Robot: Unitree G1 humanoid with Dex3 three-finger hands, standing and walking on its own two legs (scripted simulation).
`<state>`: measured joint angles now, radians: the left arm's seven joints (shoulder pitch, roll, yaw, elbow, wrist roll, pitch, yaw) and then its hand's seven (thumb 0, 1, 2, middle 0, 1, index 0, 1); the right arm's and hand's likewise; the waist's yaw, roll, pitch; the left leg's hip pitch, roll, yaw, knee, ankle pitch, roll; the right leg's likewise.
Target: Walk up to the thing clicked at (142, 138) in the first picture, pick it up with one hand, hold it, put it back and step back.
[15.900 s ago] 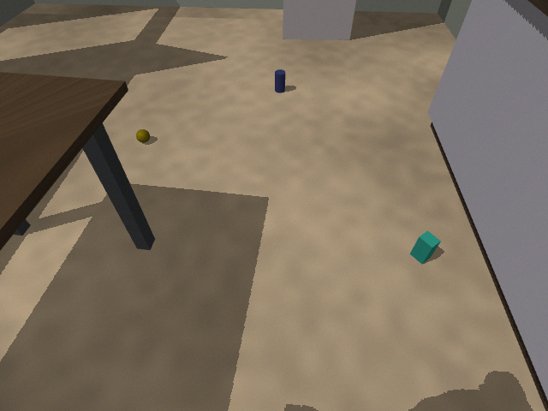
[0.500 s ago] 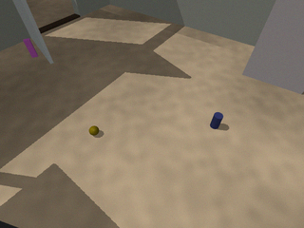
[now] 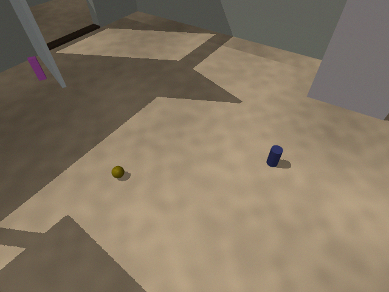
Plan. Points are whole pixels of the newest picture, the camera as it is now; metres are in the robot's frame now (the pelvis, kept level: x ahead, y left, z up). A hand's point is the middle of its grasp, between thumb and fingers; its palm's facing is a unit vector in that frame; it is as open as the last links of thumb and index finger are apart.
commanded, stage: stand
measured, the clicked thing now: (117, 172) +0.92 +0.51 -0.74
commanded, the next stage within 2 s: walk up in 1.74 s
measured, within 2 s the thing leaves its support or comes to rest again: neither
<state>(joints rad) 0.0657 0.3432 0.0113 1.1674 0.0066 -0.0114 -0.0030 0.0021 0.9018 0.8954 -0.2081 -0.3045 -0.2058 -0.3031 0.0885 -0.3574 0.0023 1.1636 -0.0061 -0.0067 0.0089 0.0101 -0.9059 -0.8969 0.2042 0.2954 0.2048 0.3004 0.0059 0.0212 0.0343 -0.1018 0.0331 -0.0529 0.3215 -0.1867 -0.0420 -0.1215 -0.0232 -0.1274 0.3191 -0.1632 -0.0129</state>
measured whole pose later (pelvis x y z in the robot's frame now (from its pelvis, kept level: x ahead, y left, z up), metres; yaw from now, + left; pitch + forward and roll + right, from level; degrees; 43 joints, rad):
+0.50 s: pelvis +0.00 +0.00 +0.00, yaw +0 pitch -2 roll +0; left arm 0.08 0.34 0.01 1.16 0.01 -0.01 -0.01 0.00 0.90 0.90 -0.21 -0.30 -0.21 -0.30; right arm 0.11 -0.35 0.01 1.15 -0.01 -0.01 0.00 0.01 -0.91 -0.90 0.20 0.30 0.20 0.30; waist 0.01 0.02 0.04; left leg -0.09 0.03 -0.05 0.31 -0.19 -0.04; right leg -0.12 -0.02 -0.12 0.32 -0.17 -0.01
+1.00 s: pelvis +0.01 +0.00 +0.00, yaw +0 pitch -2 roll +0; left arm 0.10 0.34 0.01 1.16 0.01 0.00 -0.01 0.00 0.90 0.90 -0.21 -0.30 -0.21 -0.30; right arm 0.11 -0.36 0.02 1.14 -0.01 -0.01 0.00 0.01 -0.91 -0.90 0.20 0.30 0.20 0.30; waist 0.01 0.02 0.03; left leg -0.08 0.03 -0.04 0.30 -0.19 -0.04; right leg -0.12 -0.03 -0.12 0.32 -0.17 -0.01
